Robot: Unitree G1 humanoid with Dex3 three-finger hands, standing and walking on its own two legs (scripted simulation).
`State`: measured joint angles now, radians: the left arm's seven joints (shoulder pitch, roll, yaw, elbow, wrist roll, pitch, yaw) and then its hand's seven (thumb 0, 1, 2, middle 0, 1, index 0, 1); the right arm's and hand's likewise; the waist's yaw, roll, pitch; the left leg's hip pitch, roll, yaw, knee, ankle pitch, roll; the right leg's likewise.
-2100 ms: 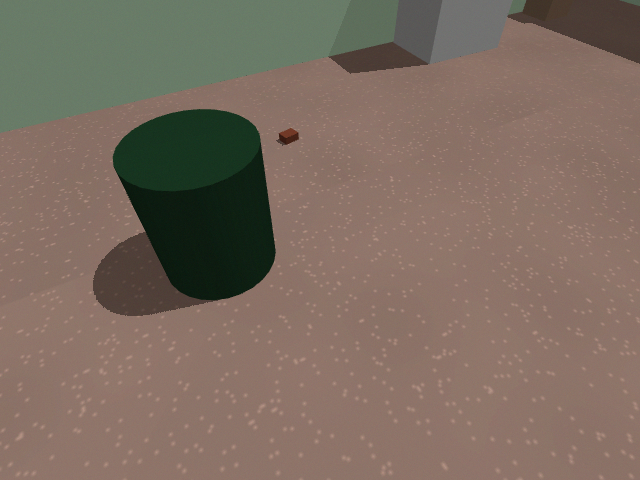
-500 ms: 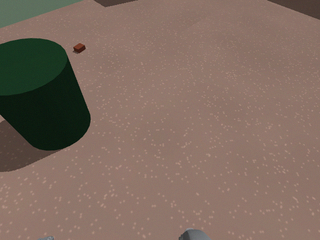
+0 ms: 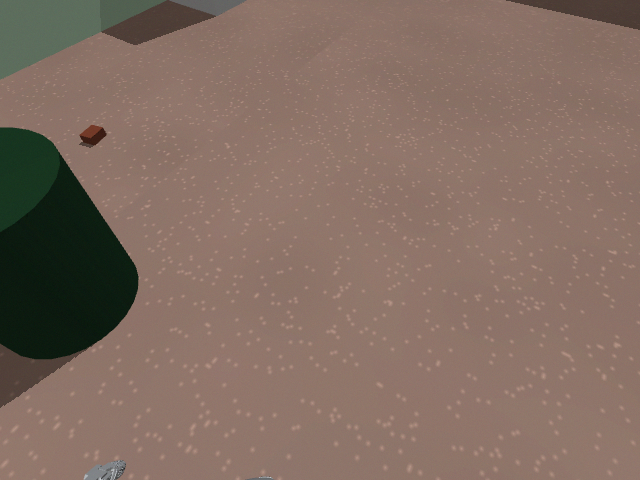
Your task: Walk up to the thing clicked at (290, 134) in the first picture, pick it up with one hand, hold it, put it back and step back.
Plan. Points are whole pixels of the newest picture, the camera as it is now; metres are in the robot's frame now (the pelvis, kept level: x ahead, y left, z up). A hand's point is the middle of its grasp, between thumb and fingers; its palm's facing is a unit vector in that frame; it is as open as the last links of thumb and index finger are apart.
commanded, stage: walk up
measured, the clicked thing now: (93, 134) +1.66 +1.15 -0.73
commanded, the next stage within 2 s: stand in 1.12 s
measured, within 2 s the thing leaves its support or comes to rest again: neither
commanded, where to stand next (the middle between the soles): +0.05 -0.03 m, yaw -9 degrees
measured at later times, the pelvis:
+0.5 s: pelvis -0.01 -0.03 +0.00, yaw -8 degrees
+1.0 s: pelvis -0.01 -0.01 +0.02, yaw -10 degrees
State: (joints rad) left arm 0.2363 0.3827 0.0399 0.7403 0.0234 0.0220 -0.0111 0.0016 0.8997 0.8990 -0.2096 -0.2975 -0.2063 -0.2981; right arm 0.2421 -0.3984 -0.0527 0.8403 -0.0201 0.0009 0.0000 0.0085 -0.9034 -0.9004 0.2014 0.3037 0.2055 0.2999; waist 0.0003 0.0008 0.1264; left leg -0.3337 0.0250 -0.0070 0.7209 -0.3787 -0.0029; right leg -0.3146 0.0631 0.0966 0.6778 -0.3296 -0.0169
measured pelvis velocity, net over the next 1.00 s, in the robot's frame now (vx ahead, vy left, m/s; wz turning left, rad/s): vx -0.01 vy -0.01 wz -0.18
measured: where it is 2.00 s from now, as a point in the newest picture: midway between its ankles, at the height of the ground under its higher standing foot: outside the picture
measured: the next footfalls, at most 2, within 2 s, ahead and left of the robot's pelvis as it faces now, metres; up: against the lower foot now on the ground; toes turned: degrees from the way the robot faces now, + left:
left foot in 0.02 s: +0.06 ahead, +0.13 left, +0.00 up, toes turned +0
right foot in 0.36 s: +0.03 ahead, -0.16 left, +0.00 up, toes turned -5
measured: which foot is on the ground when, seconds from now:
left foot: up 0.00-0.00, down 0.02-0.40, up 0.42-0.62, down 0.64-1.00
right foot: down 0.00-0.04, up 0.06-0.34, down 0.36-1.00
